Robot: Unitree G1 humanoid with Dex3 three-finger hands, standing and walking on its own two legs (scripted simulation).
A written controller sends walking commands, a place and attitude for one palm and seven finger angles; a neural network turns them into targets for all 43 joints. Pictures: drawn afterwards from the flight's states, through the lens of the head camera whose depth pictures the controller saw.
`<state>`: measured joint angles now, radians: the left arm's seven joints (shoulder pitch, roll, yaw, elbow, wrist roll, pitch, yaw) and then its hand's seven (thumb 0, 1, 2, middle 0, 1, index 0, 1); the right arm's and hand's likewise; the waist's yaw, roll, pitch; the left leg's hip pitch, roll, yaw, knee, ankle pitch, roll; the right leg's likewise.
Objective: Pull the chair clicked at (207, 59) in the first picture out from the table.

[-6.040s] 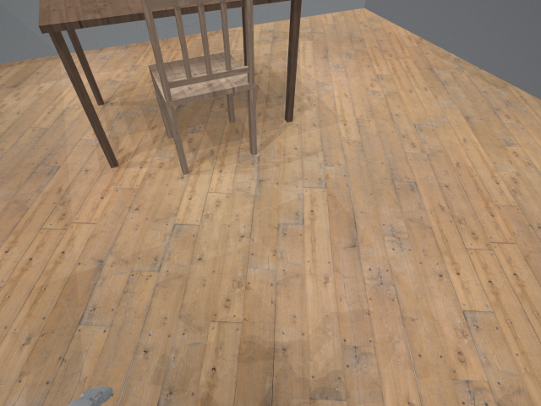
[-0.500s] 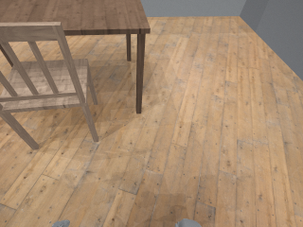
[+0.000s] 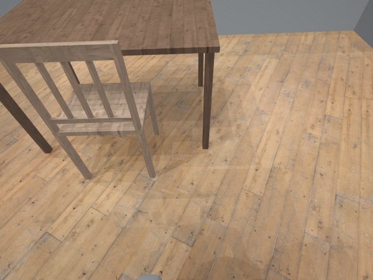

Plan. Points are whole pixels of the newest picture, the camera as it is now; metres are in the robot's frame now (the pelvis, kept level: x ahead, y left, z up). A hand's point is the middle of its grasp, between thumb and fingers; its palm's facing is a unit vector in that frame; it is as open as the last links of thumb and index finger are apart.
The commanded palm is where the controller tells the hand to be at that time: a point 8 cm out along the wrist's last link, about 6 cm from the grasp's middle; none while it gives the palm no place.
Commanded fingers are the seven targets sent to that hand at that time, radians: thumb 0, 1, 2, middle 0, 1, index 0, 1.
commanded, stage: take the last steps up to it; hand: left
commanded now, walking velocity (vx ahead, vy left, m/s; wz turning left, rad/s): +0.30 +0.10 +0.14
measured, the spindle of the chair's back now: (78, 92) +0.79 +0.50 -0.10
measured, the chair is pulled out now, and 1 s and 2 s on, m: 0.00 0.00 0.00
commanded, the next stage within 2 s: come to a stop and stand still in 0.96 s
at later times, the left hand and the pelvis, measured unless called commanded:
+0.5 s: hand out of the picture +0.13 +0.29 -0.18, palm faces +0.07 -0.98 -0.17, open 7.4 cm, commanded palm none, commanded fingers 0.00 0.90 0.90 -0.20 -0.30 -0.20 -0.30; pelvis +0.10 +0.10 +0.00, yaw +2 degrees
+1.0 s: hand (110, 206) +0.34 +0.26 -0.17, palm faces +0.05 -0.97 -0.22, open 7.2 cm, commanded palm none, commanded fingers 0.00 0.90 0.90 -0.20 -0.30 -0.20 -0.30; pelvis +0.30 +0.07 +0.00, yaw +1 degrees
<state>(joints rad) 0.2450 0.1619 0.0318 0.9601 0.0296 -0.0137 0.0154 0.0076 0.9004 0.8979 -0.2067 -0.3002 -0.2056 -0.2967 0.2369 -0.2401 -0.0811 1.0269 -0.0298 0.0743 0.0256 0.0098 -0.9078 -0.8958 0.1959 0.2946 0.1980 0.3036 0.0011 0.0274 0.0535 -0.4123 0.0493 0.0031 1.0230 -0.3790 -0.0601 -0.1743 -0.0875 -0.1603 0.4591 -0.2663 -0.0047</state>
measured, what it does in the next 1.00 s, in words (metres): walks ahead: left foot, then right foot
